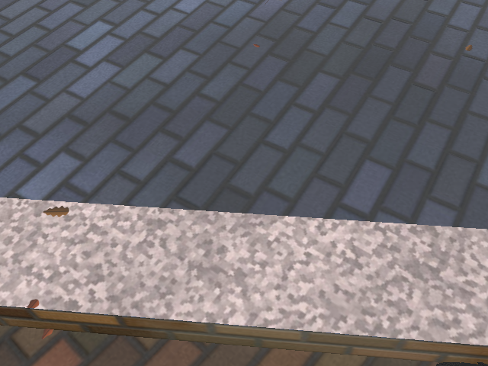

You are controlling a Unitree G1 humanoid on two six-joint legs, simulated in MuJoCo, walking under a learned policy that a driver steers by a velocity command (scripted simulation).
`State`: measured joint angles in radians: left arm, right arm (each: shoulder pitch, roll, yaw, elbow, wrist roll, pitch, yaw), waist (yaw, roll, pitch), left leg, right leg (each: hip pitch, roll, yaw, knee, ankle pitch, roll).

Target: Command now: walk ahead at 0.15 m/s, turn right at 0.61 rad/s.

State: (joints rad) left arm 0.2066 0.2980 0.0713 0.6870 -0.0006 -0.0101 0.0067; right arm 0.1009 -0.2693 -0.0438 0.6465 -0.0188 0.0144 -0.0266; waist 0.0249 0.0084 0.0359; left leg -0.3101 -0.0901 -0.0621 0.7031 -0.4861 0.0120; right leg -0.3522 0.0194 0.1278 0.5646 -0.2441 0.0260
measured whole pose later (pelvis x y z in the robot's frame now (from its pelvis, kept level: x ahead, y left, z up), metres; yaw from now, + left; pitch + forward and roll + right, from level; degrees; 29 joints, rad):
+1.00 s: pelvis +0.52 -0.29 +0.01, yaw -15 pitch +3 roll +1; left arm 0.51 0.17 -0.03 0.98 -0.03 -0.10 0.04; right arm 0.07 -0.14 0.06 0.66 0.01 0.02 0.02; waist -0.06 0.04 -0.03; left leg -0.84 -0.11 0.21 1.27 -0.48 0.23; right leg 0.04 0.00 -0.28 0.68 -0.14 0.00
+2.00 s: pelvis +1.45 -0.30 +0.14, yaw +22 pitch +0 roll +3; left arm 0.25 0.25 0.01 0.75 0.02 -0.03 -0.02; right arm 0.42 -0.30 -0.05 0.87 -0.03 -0.10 0.00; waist 0.00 -0.02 0.01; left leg -0.05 -0.14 0.10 0.35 -0.32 0.11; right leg -0.72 -0.11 0.06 1.21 -0.25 -0.05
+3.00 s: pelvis +2.39 -0.25 +0.12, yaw -30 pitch +2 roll +2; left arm -0.07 0.33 0.02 0.55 0.03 0.00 -0.10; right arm 0.54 -0.30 -0.04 0.90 -0.03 -0.11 -0.01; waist -0.09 -0.04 0.03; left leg 0.21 0.00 0.29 0.20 -0.41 -0.06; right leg -0.80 -0.04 -0.11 0.86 -0.03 -0.14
